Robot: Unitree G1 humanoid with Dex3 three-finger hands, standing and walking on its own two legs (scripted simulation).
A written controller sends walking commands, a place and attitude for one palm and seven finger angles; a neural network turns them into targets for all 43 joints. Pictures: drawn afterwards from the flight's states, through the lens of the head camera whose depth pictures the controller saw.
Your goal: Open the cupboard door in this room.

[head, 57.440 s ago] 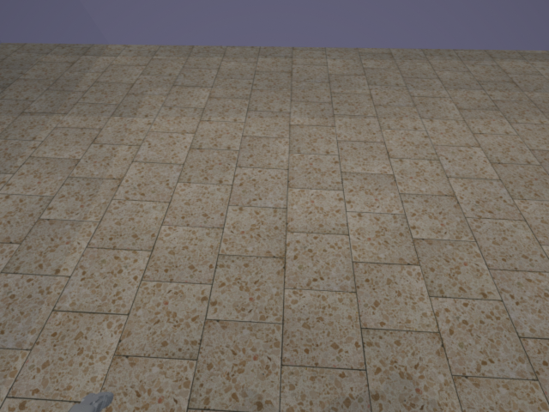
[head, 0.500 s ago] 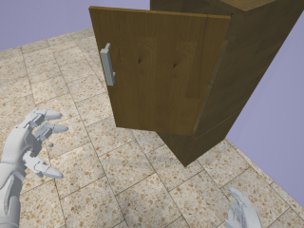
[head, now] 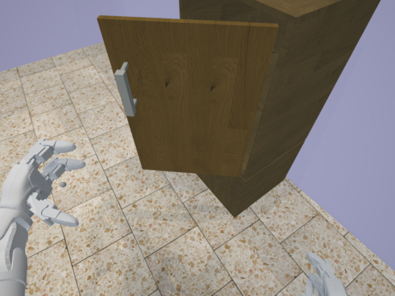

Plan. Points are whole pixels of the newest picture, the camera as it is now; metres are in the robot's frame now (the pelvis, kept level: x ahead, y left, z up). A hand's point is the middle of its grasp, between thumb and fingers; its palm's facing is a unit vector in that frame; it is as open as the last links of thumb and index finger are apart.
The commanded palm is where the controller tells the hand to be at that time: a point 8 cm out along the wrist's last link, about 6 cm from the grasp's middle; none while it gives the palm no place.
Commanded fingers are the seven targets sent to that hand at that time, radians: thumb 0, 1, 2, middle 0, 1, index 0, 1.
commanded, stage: raise the hand with hooked fingers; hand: left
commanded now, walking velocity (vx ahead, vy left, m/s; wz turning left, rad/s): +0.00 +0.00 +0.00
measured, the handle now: (128, 89) +0.59 +0.23 +0.08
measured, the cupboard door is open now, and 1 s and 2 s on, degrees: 48 48 48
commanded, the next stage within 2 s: move the hooked fingers beside the handle in 0.10 s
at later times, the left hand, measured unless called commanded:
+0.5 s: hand (74, 163) +0.33 +0.27 +0.09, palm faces -0.04 -1.00 -0.02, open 14.0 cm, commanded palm +0.31 +0.32 +0.09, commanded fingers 0.00 -0.50 0.30 -0.30 -1.20 -0.30 -1.20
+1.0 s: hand (85, 134) +0.42 +0.27 +0.09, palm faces -0.04 -1.00 +0.01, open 14.0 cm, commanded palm +0.40 +0.33 +0.09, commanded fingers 0.00 -0.50 0.30 -0.30 -1.20 -0.30 -1.20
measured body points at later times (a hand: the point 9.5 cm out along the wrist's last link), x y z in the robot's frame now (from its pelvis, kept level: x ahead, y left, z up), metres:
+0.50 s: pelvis -0.02 +0.01 +0.00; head +0.03 +0.01 +0.44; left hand +0.33 +0.32 +0.10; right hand +0.13 -0.25 -0.09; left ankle -0.01 +0.12 -0.71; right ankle +0.01 -0.10 -0.71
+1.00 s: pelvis +0.00 +0.01 -0.01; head +0.07 +0.03 +0.43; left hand +0.41 +0.33 +0.09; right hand +0.06 -0.26 -0.11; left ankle -0.01 +0.12 -0.71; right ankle +0.01 -0.10 -0.71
